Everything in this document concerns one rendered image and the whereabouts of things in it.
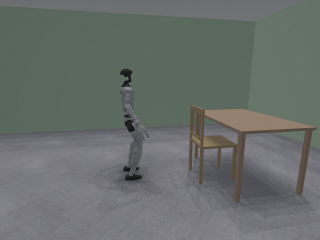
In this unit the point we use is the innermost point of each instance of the robot right upper arm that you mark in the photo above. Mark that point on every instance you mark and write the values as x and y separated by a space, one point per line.
127 96

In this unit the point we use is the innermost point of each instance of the right robot thigh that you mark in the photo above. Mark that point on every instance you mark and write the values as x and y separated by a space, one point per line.
136 136

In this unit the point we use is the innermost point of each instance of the robot right forearm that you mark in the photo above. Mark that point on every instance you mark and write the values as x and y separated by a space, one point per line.
130 113

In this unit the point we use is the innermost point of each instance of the table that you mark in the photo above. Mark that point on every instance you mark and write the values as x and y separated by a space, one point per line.
245 122

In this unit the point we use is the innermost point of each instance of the right robot hand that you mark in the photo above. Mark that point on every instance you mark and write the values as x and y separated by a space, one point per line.
141 130

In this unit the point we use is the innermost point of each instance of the left robot shin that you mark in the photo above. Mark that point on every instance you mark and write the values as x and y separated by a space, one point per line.
130 157

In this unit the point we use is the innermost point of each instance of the chair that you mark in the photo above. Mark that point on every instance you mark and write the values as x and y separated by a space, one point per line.
207 142

